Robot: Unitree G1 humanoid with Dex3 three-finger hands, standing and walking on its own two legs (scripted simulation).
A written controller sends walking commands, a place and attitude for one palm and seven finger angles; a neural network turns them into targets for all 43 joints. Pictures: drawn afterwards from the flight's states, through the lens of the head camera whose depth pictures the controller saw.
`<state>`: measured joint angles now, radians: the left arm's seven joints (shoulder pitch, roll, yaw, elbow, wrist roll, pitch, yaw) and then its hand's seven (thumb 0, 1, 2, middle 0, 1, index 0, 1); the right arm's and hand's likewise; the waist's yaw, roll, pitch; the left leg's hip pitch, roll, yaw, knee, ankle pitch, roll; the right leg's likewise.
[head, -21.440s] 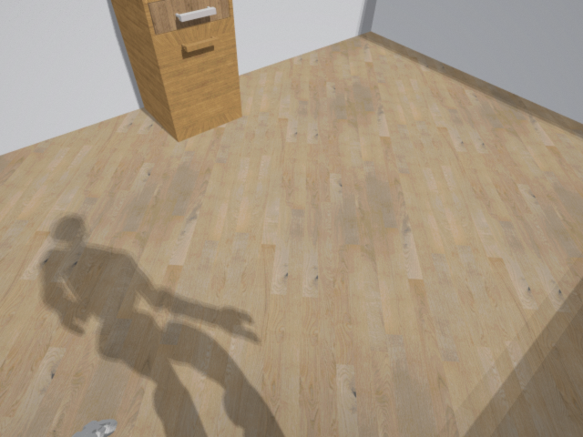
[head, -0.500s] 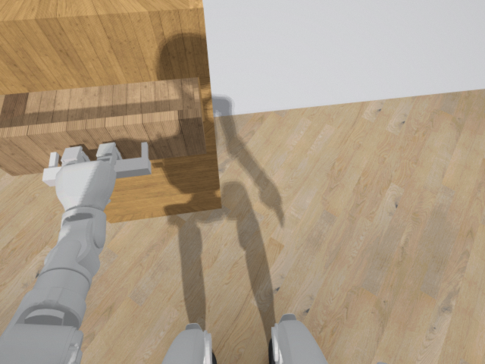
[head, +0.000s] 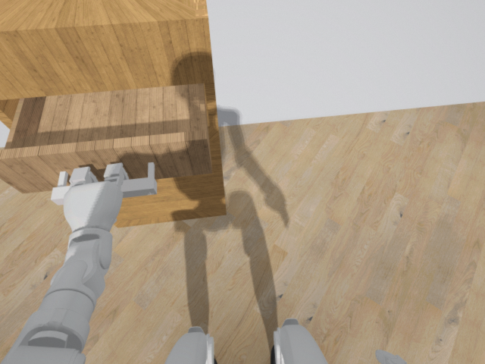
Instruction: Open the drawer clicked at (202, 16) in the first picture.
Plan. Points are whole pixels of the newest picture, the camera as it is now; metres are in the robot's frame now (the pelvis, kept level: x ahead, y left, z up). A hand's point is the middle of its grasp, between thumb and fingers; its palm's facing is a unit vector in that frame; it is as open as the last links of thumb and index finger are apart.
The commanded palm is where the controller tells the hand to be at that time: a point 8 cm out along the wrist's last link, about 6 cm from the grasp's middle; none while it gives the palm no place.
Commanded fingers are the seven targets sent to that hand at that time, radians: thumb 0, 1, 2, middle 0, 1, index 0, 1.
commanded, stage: pull the drawer open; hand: left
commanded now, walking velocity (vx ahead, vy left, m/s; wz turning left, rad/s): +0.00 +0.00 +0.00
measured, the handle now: (107, 181) +0.44 +0.26 -0.04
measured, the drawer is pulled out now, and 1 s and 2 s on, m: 0.13 0.21 0.28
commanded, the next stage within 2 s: none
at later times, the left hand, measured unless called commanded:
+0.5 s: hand (106, 234) +0.34 +0.25 -0.06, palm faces -0.04 -0.02 -1.00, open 6.0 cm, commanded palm +0.30 +0.24 -0.01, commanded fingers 0.00 0.90 0.90 -0.40 -1.35 -0.40 -1.35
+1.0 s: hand (105, 254) +0.30 +0.24 -0.06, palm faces -0.04 -0.02 -1.00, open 6.0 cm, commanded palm +0.26 +0.23 -0.01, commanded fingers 0.00 0.90 0.90 -0.40 -1.35 -0.40 -1.35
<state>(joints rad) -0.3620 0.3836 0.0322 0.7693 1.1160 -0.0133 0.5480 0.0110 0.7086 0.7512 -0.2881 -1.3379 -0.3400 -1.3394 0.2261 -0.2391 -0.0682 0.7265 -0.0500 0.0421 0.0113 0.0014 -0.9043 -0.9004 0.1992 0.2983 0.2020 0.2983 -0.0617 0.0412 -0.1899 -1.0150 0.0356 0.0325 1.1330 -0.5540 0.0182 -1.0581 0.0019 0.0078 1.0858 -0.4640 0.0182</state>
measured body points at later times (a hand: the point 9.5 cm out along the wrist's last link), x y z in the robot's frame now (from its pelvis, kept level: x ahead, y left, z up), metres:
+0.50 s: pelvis +0.00 +0.00 +0.01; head +0.11 +0.00 +0.44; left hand +0.34 +0.24 +0.00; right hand +0.12 -0.26 -0.13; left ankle -0.02 +0.11 -0.65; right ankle +0.02 -0.13 -0.65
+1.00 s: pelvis +0.01 +0.00 +0.01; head +0.11 -0.01 +0.45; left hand +0.30 +0.24 +0.00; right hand +0.15 -0.26 -0.12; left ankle -0.02 +0.11 -0.65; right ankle +0.02 -0.13 -0.65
